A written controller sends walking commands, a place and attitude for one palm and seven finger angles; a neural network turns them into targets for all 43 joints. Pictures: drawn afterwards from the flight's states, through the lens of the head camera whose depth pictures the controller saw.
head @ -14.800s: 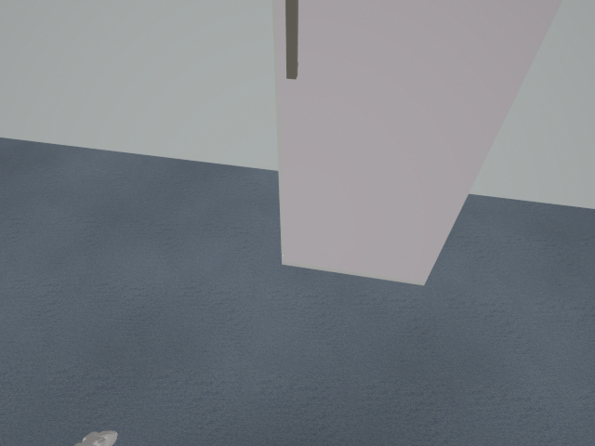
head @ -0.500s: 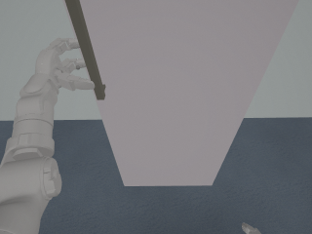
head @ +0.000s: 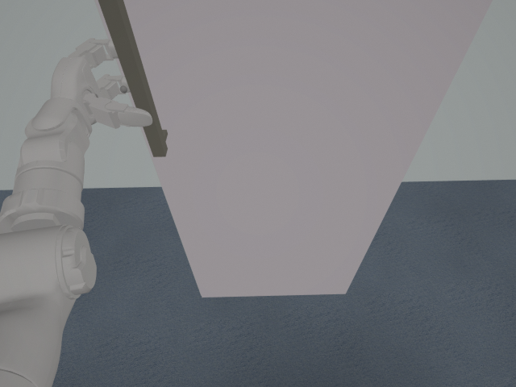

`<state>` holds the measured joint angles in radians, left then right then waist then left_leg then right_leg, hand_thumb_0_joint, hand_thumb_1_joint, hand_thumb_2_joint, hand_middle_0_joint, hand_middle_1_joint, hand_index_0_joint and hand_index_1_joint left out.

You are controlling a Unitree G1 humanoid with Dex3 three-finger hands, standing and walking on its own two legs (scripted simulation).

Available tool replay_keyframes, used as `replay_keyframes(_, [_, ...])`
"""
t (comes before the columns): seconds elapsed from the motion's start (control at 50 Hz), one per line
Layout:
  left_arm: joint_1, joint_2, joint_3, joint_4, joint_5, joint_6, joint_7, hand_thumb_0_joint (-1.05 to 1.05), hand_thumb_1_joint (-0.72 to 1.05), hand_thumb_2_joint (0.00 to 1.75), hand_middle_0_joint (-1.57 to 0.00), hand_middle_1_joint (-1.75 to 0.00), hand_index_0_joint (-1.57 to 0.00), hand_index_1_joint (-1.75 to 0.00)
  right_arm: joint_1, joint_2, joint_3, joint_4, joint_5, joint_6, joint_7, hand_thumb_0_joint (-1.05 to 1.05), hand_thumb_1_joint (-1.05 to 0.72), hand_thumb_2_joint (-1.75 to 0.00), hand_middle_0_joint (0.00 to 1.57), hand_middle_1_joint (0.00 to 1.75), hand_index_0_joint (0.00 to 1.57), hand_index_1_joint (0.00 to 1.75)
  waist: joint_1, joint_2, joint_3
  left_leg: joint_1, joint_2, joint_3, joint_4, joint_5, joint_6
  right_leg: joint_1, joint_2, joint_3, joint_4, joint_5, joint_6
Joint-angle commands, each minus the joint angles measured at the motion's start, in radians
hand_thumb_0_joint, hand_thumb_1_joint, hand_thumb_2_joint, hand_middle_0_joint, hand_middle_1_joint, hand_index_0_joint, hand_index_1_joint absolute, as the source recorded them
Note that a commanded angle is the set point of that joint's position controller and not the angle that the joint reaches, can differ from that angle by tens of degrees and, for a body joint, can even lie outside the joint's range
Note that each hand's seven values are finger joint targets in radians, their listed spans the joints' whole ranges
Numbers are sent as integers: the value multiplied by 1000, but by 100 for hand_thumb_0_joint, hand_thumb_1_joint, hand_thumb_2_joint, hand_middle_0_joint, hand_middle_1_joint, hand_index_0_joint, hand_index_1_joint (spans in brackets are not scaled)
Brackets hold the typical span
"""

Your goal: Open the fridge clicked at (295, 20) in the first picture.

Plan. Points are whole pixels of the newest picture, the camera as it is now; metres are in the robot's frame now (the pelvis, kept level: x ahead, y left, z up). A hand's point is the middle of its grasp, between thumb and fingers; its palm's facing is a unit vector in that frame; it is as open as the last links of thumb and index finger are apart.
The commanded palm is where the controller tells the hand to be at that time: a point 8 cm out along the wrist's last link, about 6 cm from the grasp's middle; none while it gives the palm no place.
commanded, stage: slide the fingers in behind the handle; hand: left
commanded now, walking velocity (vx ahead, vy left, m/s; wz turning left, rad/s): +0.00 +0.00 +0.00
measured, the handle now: (134, 54) +0.51 +0.18 +0.27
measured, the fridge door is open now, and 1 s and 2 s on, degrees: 0 0 0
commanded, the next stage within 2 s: grip the handle and tug to test in 1.80 s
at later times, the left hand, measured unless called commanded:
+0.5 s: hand (125, 97) +0.46 +0.19 +0.23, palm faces +0.02 -1.00 -0.01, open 14.0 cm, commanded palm +0.44 +0.23 +0.22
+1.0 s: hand (151, 94) +0.47 +0.15 +0.23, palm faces +0.02 -1.00 +0.00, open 14.0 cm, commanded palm +0.44 +0.21 +0.22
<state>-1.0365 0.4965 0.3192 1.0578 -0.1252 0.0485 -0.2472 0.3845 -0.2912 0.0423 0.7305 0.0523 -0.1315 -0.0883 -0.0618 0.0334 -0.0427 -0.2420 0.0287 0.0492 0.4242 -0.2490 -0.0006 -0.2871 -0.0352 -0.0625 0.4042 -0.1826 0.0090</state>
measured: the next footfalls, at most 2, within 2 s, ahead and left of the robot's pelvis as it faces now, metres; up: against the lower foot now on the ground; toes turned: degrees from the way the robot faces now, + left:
none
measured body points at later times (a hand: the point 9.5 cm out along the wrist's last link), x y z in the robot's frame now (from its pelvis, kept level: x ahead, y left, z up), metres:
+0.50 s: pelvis +0.00 +0.00 +0.00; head +0.01 -0.01 +0.45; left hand +0.45 +0.24 +0.23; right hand +0.08 -0.26 -0.11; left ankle -0.02 +0.12 -0.74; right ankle +0.01 -0.13 -0.74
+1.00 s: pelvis +0.01 -0.01 +0.00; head +0.01 -0.02 +0.45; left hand +0.46 +0.21 +0.23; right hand +0.10 -0.26 -0.12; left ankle -0.02 +0.12 -0.74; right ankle +0.01 -0.13 -0.74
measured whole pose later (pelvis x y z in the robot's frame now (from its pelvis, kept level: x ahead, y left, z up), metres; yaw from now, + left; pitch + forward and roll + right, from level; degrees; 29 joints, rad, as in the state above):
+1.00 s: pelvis +0.01 -0.01 +0.00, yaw -1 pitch +3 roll +0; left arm -0.95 0.37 0.29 0.88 -0.13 0.13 -0.15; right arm 0.32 -0.26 0.05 0.70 0.05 -0.08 -0.08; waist -0.04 0.04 -0.05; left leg -0.19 0.04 0.05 0.40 -0.25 -0.01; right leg -0.25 -0.02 -0.06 0.40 -0.19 0.00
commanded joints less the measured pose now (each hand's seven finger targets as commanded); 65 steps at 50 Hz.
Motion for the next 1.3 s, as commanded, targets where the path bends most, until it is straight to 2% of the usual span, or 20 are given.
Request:
replay_keyframes(0.0, [-547,241,37,-211,-7,-72,10,0,-50,30,-30,-120,-30,-120,17,-146,-55,-105,4,-44,-5,0,-90,-90,20,30,20,30,-16,-17,-300,67,-20,-35,-37,219,37,144,35,31,-11,257,-37])
replay_keyframes(0.1, [-494,238,40,-244,-10,-76,0,0,-50,30,-30,-120,-30,-120,11,-143,-55,-117,7,-46,-2,0,-90,-90,20,30,20,30,-2,15,-308,77,-17,-33,-41,229,34,153,37,30,-10,255,-42])
replay_keyframes(0.16, [-471,232,41,-252,-18,-64,-3,0,-50,30,-30,-120,-30,-120,1,-143,-54,-124,9,-46,-1,0,-90,-90,20,30,20,30,2,-21,-280,59,-14,-30,-50,196,37,149,38,31,-18,233,-39])
replay_keyframes(0.22, [-464,290,83,-300,-13,-64,5,0,-50,30,-30,-120,-30,-120,-9,-144,-53,-135,10,-45,-2,0,-90,-90,20,30,20,30,14,-13,-307,65,-16,-29,-53,205,38,177,37,34,-17,242,-40])
replay_keyframes(0.32, [-428,246,59,-360,-25,-50,2,0,-50,30,-30,-120,-30,-120,-33,-137,-53,-152,14,-44,-1,0,-90,-90,20,30,20,30,20,-4,-317,86,-16,-22,-49,238,39,189,38,35,-14,277,-40])
replay_keyframes(0.36, [-458,200,22,-381,-29,-37,2,0,-50,30,-30,-120,-30,-120,-42,-131,-51,-149,14,-45,-2,0,-90,-90,20,30,20,30,7,30,-298,100,-16,-23,-49,230,36,162,38,33,-22,264,-40])
replay_keyframes(0.42, [-457,161,1,-359,-39,-17,14,0,-50,30,-30,-120,-30,-120,-53,-129,-48,-141,16,-43,-5,0,-90,-90,20,30,20,30,-1,-6,-264,95,-15,-30,-48,202,37,137,39,28,-28,227,-38])
replay_keyframes(0.5, [-487,138,-15,-413,-33,-14,37,0,-50,30,-30,-120,-30,-120,-65,-124,-46,-141,11,-44,-3,0,-90,-90,20,30,20,30,4,38,-319,129,-19,-35,-39,253,32,152,35,29,-15,264,-42])
replay_keyframes(0.56, [-448,112,-16,-358,-36,4,49,0,-50,30,-30,-120,-30,-120,-69,-121,-45,-134,10,-36,0,0,-90,-90,20,30,20,30,10,-31,-287,103,-16,-36,-41,260,33,155,36,24,-9,280,-41])
replay_keyframes(0.6, [-478,114,-23,-363,-26,4,61,0,-50,30,-30,-120,-30,-120,-72,-121,-43,-135,9,-27,-1,0,-90,-90,20,30,20,30,4,-15,-283,99,-18,-37,-41,259,32,152,33,24,-9,277,-40])
replay_keyframes(0.7, [-467,111,-8,-410,-18,-12,86,0,-50,30,-30,-120,-30,-120,-86,-111,-44,-152,4,-16,6,0,-90,-90,20,30,20,30,26,-8,-346,120,-18,-33,-35,312,31,200,32,28,6,328,-44])
replay_keyframes(0.76, [-457,121,10,-378,-18,-1,92,0,-50,30,-30,-120,-30,-120,-82,-112,-46,-146,3,-7,4,0,-90,-90,20,30,20,30,25,-66,-317,98,-16,-28,-39,297,36,203,33,28,4,337,-40])
replay_keyframes(0.8, [-433,133,17,-392,-11,-1,96,0,-50,30,-30,-120,-30,-120,-92,-109,-43,-153,5,-1,5,0,-90,-90,20,30,20,30,37,-20,-318,98,-19,-23,-39,305,36,213,31,31,2,338,-43])
replay_keyframes(0.86, [-454,90,-18,-406,-12,7,96,0,-50,30,-30,-120,-30,-120,-93,-105,-46,-151,6,2,4,0,-90,-90,20,30,20,30,21,-44,-314,103,-18,-19,-40,289,38,208,32,31,-3,339,-39])
replay_keyframes(0.94, [-448,138,26,-415,-19,11,97,0,-50,30,-30,-120,-30,-120,-89,-110,-47,-150,4,6,-2,0,-90,-90,20,30,20,30,30,-60,-334,96,-21,-15,-41,291,43,236,32,35,-3,359,-37])
replay_keyframes(1.02, [-442,80,-14,-484,-19,2,101,0,-50,30,-30,-120,-30,-120,-98,-101,-51,-155,5,-1,5,0,-90,-90,20,30,20,30,34,5,-344,134,-21,-16,-38,328,38,229,35,32,-4,366,-44])
replay_keyframes(1.1, [-368,69,-8,-477,-35,28,98,0,-50,30,-30,-120,-30,-120,-112,-107,-52,-155,7,2,6,0,-90,-90,20,30,20,30,44,-54,-330,116,-19,-10,-46,324,41,247,35,26,-6,374,-41])
replay_keyframes(1.2, [-395,24,-49,-517,-34,46,105,0,-50,30,-30,-120,-30,-120,-133,-100,-50,-156,9,2,4,0,-90,-90,20,30,20,30,38,-4,-304,133,-20,-13,-49,301,40,215,35,28,-17,334,-43])
replay_keyframes(1.26, [-427,39,-39,-524,-34,50,111,0,-50,30,-30,-120,-30,-120,-129,-102,-50,-149,6,0,1,0,-90,-90,20,30,20,30,31,-43,-318,134,-22,-18,-50,282,41,217,36,28,-19,326,-42])
replay_keyframes(1.28, [-411,18,-57,-528,-33,49,111,0,-50,30,-30,-120,-30,-120,-139,-100,-51,-156,7,0,1,0,-90,-90,20,30,20,30,36,-17,-319,144,-21,-14,-48,294,41,216,34,29,-20,326,-42])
